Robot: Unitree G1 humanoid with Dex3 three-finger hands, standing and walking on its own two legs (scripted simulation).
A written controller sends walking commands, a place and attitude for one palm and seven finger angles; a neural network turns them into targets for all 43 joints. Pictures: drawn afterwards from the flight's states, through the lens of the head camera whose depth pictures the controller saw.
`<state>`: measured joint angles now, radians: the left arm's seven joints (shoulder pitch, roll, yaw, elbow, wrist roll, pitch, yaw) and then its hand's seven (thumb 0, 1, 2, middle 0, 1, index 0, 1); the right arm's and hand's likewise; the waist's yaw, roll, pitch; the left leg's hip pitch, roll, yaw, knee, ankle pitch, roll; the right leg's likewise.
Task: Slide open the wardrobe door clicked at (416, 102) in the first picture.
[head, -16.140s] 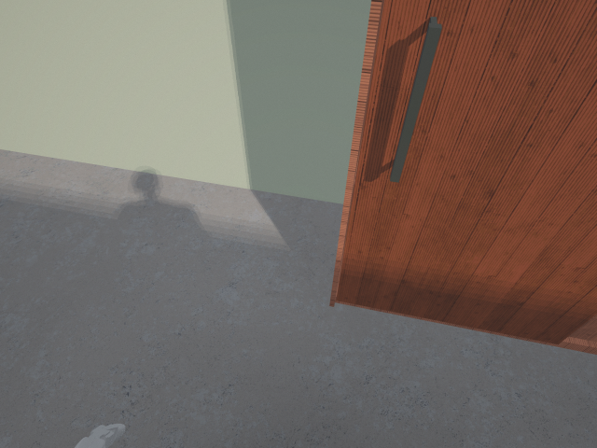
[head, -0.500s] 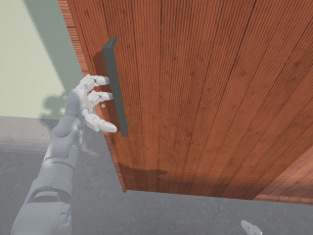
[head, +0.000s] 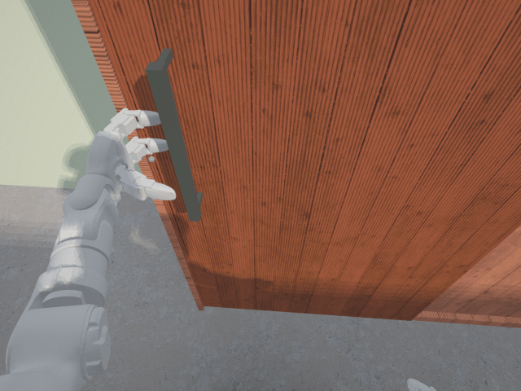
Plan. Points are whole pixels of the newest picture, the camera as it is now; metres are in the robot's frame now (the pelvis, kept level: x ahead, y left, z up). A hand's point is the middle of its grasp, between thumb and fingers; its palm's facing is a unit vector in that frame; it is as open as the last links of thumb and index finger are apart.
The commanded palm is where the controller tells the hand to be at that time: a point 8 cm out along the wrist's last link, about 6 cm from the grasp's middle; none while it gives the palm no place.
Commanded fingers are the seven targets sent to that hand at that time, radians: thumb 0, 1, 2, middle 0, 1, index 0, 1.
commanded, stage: slide the fingers in behind the handle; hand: left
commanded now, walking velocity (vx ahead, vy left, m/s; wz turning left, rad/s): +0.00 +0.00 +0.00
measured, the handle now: (183, 151) +0.47 +0.14 +0.11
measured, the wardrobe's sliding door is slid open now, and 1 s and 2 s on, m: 0.00 0.00 0.00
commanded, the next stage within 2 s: grip the handle and tug to test in 1.92 s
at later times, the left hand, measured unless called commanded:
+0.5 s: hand (161, 165) +0.42 +0.16 +0.13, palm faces -0.06 -1.00 +0.01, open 13.9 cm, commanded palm +0.39 +0.21 +0.14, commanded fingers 0.00 -0.50 0.30 -0.30 -1.20 -0.30 -1.20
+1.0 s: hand (181, 163) +0.42 +0.13 +0.13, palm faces -0.06 -1.00 -0.01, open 13.9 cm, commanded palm +0.39 +0.19 +0.14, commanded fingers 0.00 -0.50 0.30 -0.30 -1.20 -0.30 -1.20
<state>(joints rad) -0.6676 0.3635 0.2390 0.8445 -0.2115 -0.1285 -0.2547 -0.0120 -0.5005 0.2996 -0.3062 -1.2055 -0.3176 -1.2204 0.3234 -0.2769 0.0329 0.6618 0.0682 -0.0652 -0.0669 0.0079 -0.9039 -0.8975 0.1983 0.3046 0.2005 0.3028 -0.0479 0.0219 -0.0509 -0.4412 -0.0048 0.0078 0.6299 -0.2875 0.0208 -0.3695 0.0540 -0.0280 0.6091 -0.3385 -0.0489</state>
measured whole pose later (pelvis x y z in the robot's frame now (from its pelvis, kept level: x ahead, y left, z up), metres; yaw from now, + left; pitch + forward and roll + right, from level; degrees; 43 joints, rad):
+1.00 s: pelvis +0.00 +0.01 +0.00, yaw -1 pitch +5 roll +0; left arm -0.59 0.22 0.15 0.70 -0.16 -0.11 -0.11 -0.01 -0.50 0.30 -0.31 -1.21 -0.31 -1.21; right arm 0.31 -0.24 0.03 0.64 0.05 -0.07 -0.03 0.01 -0.90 -0.90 0.20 0.30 0.20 0.30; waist -0.04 0.03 -0.07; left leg -0.43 -0.02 0.03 0.63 -0.30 0.03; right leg -0.36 0.04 -0.01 0.63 -0.35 -0.03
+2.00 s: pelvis +0.00 +0.01 +0.00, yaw +0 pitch +4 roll +0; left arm -0.58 0.20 0.12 0.69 -0.17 -0.12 -0.10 -0.01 -0.50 0.30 -0.30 -1.20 -0.30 -1.20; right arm 0.30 -0.24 0.03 0.65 0.05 -0.06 -0.03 0.01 -0.90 -0.90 0.20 0.30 0.20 0.30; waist -0.04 0.03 -0.06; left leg -0.40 -0.01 0.02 0.62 -0.29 0.03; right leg -0.34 0.05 -0.01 0.61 -0.34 -0.04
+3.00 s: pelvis +0.01 +0.00 +0.00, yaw -2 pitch +4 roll +0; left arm -0.48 0.21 0.14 0.57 -0.18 -0.06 -0.11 0.01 0.74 0.82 -0.38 -1.37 -0.38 -1.35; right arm 0.29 -0.25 0.03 0.63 0.05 -0.03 -0.04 0.01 -0.90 -0.90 0.20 0.30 0.20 0.30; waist -0.04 0.03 -0.07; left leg -0.36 0.00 0.04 0.59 -0.29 0.03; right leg -0.30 0.06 0.00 0.58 -0.34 -0.04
